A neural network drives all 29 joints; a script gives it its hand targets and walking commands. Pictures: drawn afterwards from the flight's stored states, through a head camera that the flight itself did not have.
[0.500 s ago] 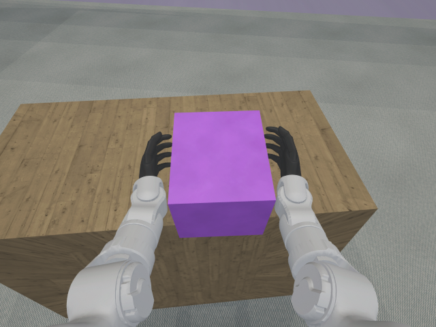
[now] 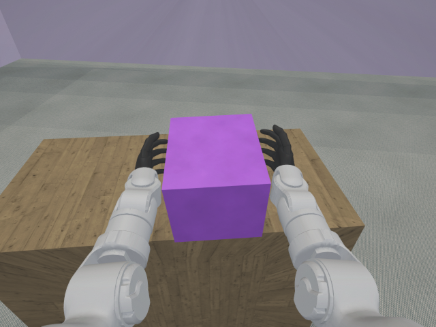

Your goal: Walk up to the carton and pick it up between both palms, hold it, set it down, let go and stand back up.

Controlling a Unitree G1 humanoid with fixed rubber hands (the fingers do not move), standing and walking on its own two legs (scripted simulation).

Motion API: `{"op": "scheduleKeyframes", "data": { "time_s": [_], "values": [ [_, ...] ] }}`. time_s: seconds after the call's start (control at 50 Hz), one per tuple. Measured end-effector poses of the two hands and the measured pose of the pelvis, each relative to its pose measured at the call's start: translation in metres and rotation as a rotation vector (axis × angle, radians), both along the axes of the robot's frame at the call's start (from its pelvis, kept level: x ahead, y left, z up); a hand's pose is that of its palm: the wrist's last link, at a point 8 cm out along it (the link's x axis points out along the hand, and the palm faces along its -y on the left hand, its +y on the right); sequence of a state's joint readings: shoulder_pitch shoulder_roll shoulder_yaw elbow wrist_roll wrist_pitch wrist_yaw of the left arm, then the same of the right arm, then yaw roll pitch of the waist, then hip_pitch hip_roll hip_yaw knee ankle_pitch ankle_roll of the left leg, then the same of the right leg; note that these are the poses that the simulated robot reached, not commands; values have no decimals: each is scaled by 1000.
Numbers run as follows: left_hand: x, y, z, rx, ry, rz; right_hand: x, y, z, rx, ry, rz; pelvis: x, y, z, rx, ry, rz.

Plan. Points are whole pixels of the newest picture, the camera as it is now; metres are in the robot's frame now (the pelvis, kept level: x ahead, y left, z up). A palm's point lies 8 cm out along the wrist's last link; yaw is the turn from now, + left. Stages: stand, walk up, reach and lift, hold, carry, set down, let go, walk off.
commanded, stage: reach and lift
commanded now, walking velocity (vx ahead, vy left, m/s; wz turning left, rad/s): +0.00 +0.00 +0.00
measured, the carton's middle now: (214, 175) +0.40 +0.00 +0.12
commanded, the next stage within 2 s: hold in 1.28 s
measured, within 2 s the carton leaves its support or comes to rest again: neither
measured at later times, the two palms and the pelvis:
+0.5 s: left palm (138, 170) +0.37 +0.14 +0.17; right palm (280, 156) +0.38 -0.12 +0.19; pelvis -0.01 +0.00 +0.00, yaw +0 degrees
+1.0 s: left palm (132, 159) +0.37 +0.15 +0.19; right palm (276, 149) +0.38 -0.11 +0.20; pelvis +0.00 +0.00 +0.00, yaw +0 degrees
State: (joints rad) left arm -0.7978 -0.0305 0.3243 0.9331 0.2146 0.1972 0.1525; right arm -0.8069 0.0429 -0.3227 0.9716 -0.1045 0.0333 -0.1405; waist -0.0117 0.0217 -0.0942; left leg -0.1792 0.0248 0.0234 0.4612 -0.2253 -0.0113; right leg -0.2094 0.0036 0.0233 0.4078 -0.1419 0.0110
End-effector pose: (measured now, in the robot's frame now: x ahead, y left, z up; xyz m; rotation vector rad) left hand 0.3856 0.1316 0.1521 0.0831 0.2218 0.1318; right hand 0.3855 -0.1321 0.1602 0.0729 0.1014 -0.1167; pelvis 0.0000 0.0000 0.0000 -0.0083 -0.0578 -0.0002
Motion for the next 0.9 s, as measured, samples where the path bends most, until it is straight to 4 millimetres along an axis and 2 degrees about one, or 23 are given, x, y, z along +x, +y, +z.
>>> {"op": "scheduleKeyframes", "data": {
  "time_s": [0.14,0.26,0.5,0.72,0.9],
  "values": [
    [-16,6,11,-4,20,1,-12,7,24,-19,10,17,-7,0,-1,0,-55,0],
    [-21,9,20,-8,11,8,-15,10,36,-28,-1,23,-11,0,-1,1,-66,1],
    [-16,10,17,1,47,11,-9,10,29,-30,31,28,-8,-1,0,1,-63,1],
    [-9,13,30,7,20,26,0,14,35,-26,3,35,-2,0,1,0,-62,1],
    [-10,17,33,4,28,30,0,17,36,-30,10,37,-2,1,1,-2,-74,1]
  ]
}}
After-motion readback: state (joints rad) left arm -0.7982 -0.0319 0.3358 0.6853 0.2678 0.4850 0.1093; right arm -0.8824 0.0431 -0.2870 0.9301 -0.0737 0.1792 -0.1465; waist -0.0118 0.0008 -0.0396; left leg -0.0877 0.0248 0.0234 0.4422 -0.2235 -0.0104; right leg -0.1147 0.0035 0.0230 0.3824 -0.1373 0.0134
